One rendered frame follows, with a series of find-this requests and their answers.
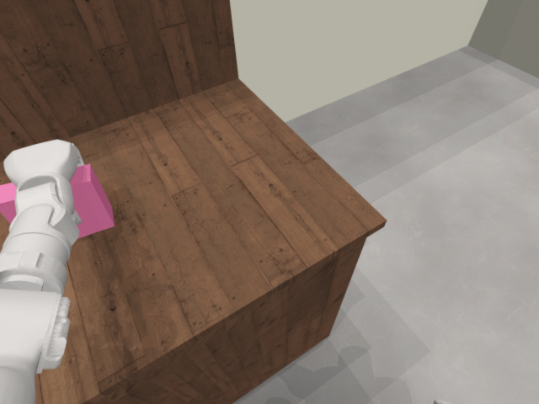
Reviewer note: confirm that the left robot hand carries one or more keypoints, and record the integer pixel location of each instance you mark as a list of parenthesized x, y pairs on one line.
[(55, 156)]

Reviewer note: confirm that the table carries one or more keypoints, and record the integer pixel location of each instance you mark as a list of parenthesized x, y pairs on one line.
[(234, 241)]

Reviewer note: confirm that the robot left forearm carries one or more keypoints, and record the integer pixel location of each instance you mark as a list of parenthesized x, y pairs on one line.
[(39, 243)]

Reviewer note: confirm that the sponge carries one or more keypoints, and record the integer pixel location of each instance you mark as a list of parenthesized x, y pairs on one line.
[(90, 202)]

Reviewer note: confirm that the left robot upper arm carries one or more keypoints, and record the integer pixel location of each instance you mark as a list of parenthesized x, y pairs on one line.
[(33, 337)]

